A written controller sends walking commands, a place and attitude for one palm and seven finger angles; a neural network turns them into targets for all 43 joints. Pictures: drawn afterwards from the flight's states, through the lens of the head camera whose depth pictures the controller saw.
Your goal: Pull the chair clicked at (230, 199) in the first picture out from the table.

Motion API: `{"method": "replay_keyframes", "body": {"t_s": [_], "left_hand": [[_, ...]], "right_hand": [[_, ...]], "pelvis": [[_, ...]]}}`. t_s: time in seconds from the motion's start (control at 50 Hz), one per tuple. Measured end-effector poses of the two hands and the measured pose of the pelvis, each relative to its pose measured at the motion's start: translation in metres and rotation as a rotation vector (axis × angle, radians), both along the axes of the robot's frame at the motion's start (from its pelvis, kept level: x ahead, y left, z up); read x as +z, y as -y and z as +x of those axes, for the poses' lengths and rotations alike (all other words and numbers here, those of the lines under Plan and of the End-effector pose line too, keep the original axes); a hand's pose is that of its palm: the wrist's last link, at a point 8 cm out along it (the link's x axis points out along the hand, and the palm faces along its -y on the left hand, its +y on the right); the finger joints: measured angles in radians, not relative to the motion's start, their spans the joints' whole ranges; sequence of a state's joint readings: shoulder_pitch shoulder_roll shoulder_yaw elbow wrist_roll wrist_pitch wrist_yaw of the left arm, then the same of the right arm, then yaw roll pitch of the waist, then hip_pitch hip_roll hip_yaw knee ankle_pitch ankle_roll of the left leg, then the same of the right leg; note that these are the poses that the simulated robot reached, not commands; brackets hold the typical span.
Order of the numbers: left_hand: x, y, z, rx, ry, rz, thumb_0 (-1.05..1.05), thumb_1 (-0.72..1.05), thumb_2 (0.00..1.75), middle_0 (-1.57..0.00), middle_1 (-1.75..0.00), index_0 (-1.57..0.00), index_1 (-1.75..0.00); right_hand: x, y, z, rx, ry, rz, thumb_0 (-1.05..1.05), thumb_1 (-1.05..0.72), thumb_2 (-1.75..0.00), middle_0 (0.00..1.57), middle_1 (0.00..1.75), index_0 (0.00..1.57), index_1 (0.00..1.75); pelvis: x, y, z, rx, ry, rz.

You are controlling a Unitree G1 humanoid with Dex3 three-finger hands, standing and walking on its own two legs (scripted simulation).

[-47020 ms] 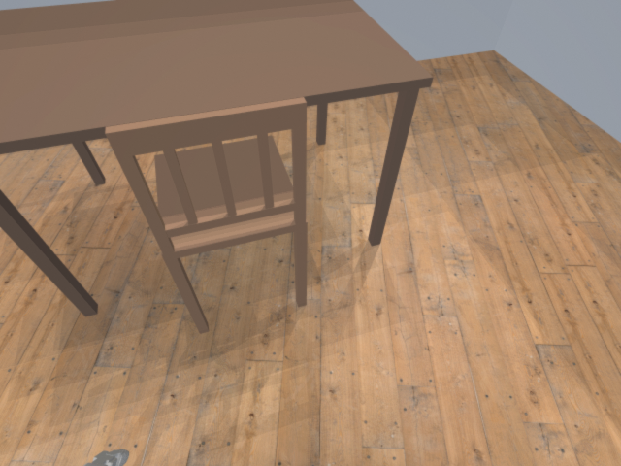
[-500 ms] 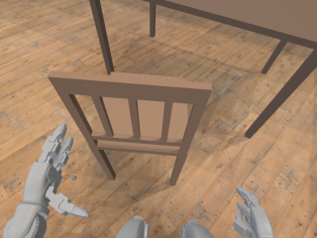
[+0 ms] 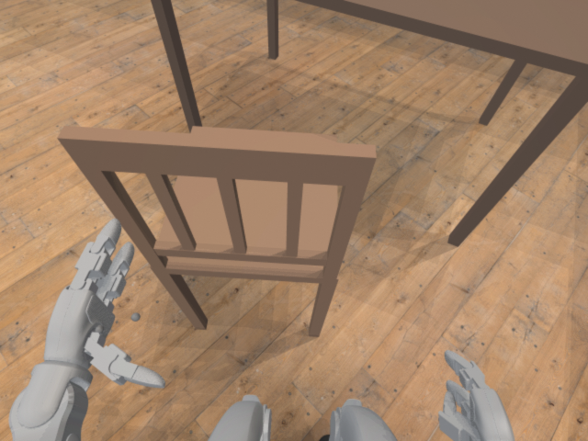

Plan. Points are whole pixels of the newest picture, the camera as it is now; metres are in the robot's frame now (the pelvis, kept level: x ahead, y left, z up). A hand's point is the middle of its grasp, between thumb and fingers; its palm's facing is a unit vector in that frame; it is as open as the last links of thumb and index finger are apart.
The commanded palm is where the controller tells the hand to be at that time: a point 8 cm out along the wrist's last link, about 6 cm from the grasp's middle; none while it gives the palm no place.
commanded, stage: aim the fingers beside a spindle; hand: left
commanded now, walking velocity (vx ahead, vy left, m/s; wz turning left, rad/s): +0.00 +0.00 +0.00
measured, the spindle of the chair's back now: (234, 217) +0.44 +0.12 -0.02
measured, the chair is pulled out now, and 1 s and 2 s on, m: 0.43 0.43 0.43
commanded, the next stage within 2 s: push the fingers through the gap in 1.56 s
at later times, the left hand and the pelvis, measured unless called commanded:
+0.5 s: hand (149, 306) +0.28 +0.20 +0.02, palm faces -0.04 -1.00 -0.02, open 17.0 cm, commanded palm +0.26 +0.26 +0.02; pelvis +0.00 +0.01 -0.01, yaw +0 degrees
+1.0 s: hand (166, 293) +0.31 +0.19 -0.01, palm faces -0.05 -1.00 -0.02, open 17.0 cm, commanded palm +0.29 +0.25 +0.00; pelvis -0.01 +0.02 -0.03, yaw -1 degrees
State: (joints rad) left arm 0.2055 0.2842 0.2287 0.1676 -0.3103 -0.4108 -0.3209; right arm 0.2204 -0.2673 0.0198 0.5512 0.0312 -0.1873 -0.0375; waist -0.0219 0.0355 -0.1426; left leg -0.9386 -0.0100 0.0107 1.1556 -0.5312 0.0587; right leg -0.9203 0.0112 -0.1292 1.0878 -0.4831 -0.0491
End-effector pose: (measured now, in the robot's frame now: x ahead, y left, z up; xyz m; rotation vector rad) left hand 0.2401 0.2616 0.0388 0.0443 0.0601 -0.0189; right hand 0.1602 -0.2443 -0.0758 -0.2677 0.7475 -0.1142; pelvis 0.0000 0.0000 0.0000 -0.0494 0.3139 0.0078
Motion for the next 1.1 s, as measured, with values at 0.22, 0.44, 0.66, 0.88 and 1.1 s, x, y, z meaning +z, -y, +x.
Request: {"method": "replay_keyframes", "body": {"t_s": [0.22, 0.44, 0.66, 0.88, 1.1], "left_hand": [[-0.01, 0.003, 0.003, -0.004, 0.011, -0.003, -0.01, -0.5, 0.3, -0.06, -0.08, -0.06, -0.08], [-0.019, 0.004, 0.02, -0.017, 0.017, -0.015, -0.01, -0.5, 0.3, -0.06, -0.08, -0.06, -0.08], [-0.029, 0.004, 0.025, -0.015, 0.014, -0.023, -0.01, -0.5, 0.3, -0.06, -0.08, -0.06, -0.08], [-0.042, 0.007, 0.038, -0.016, 0.013, -0.025, -0.01, -0.5, 0.3, -0.06, -0.08, -0.06, -0.08], [-0.045, 0.017, 0.048, -0.024, 0.007, -0.021, -0.01, -0.5, 0.3, -0.06, -0.08, -0.06, -0.08]], "right_hand": [[-0.009, -0.001, 0.0, 0.008, -0.013, -0.004, 0.01, -0.9, -0.9, 0.21, 0.3, 0.2, 0.3], [-0.016, -0.008, 0.0, 0.017, -0.03, -0.004, 0.01, -0.9, -0.9, 0.21, 0.3, 0.2, 0.3], [-0.021, -0.011, -0.006, 0.013, -0.061, -0.011, 0.01, -0.9, -0.9, 0.21, 0.3, 0.2, 0.3], [-0.032, -0.015, -0.009, 0.012, -0.096, -0.016, 0.01, -0.9, -0.9, 0.21, 0.3, 0.2, 0.3], [-0.039, -0.016, -0.012, 0.001, -0.131, 0.003, 0.01, -0.9, -0.9, 0.21, 0.3, 0.2, 0.3]], "pelvis": [[-0.007, -0.001, -0.002, 0.0, -0.017, -0.001], [-0.012, -0.006, -0.005, -0.001, -0.036, -0.007], [-0.017, -0.012, -0.005, -0.003, -0.05, -0.012], [-0.025, -0.015, -0.008, -0.002, -0.069, -0.017], [-0.026, -0.015, -0.007, -0.009, -0.081, -0.013]]}}
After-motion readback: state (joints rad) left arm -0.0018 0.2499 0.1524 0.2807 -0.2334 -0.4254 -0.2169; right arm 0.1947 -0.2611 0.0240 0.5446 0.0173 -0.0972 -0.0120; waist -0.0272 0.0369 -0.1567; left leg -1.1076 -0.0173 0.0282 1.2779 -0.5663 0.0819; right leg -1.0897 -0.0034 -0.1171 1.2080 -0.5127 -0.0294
